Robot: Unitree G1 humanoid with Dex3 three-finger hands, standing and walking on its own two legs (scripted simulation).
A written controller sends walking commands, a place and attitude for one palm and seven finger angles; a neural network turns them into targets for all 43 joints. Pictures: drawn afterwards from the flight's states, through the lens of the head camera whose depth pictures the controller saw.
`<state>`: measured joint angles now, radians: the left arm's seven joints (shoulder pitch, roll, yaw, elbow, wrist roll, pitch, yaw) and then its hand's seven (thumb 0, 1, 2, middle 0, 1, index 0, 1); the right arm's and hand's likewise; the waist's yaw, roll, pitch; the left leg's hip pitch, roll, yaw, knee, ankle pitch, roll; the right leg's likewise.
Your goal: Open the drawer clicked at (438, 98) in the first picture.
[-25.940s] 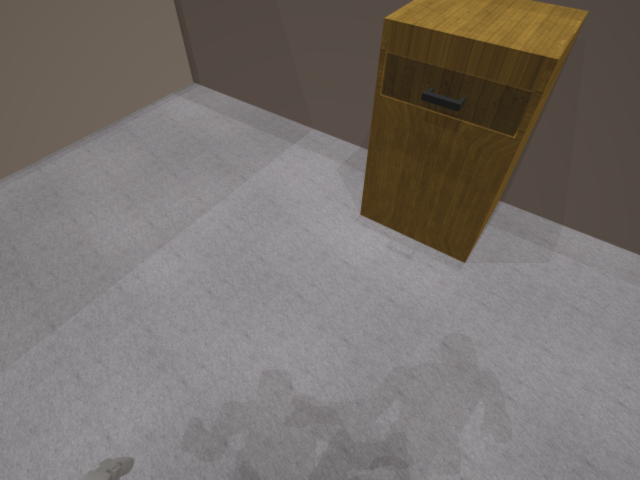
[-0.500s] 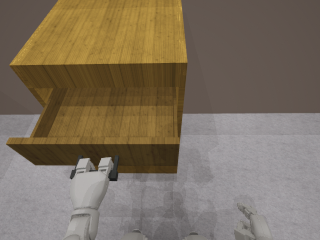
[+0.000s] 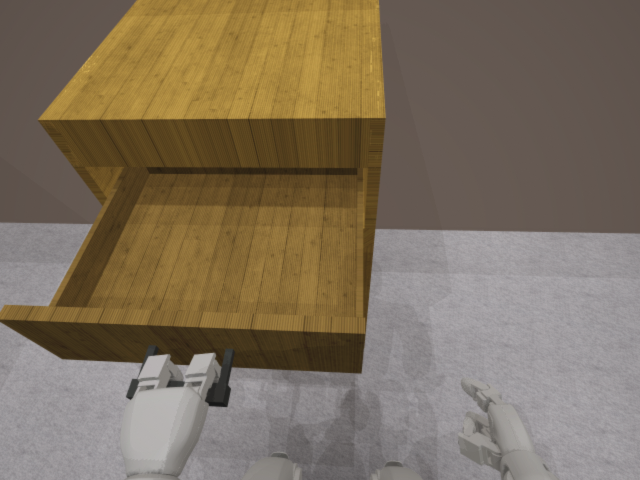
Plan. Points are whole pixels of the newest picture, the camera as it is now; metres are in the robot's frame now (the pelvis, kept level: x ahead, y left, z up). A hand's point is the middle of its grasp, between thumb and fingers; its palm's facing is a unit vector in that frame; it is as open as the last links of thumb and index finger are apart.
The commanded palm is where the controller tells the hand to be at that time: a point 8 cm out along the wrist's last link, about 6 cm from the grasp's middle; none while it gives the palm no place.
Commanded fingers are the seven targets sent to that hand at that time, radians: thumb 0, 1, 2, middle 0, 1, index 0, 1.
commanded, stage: pull the drawer open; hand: left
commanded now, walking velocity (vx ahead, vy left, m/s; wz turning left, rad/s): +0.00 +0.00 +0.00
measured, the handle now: (184, 374) +0.25 +0.20 -0.02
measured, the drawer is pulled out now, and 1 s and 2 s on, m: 0.27 0.30 0.30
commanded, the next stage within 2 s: open the thumb to release the handle in 0.58 s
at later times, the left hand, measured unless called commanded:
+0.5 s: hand (179, 459) +0.16 +0.19 -0.04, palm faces -0.08 -0.12 -0.99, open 5.9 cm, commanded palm +0.11 +0.20 +0.01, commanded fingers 0.00 0.90 0.90 -0.40 -1.35 -0.40 -1.35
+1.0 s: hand (172, 452) +0.16 +0.20 -0.04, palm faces -0.03 -0.12 -0.99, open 8.3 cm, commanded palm +0.14 +0.20 +0.01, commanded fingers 0.00 -0.29 0.39 -0.31 -1.22 -0.31 -1.22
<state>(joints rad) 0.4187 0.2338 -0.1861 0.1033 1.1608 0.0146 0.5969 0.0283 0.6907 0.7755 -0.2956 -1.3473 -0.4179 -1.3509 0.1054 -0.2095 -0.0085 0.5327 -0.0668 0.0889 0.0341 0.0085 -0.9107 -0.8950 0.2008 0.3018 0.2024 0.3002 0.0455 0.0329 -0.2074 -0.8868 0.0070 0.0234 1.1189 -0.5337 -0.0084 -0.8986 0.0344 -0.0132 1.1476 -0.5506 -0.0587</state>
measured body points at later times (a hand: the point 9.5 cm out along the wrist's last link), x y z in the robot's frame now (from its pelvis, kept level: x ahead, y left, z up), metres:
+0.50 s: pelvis -0.01 -0.01 -0.02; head +0.06 -0.05 +0.43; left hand +0.15 +0.19 +0.02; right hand +0.20 -0.23 -0.12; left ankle +0.00 +0.13 -0.65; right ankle +0.00 -0.08 -0.65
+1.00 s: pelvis -0.01 -0.01 -0.02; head +0.07 -0.05 +0.42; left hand +0.16 +0.20 +0.02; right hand +0.21 -0.21 -0.13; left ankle +0.00 +0.13 -0.65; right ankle +0.00 -0.08 -0.65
